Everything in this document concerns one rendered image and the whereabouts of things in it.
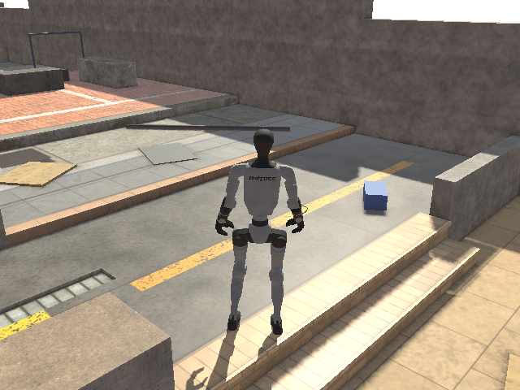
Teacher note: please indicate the robot left shin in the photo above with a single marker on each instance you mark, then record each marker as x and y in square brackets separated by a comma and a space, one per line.
[236, 291]

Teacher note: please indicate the robot right forearm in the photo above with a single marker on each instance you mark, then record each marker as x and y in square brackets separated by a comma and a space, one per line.
[297, 213]

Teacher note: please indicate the left robot hand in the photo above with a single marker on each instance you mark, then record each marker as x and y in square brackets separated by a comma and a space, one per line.
[218, 227]

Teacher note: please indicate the robot right upper arm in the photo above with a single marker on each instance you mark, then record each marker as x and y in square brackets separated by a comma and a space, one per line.
[290, 185]

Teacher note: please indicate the robot left upper arm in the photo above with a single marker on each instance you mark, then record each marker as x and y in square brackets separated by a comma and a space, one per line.
[236, 171]

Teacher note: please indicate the right robot foot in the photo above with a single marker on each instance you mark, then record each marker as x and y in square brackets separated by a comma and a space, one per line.
[277, 328]

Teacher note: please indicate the right robot hand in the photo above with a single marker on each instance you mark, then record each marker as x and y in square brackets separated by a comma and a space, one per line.
[292, 222]

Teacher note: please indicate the robot left forearm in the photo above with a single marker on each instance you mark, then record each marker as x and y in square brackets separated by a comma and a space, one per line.
[223, 213]

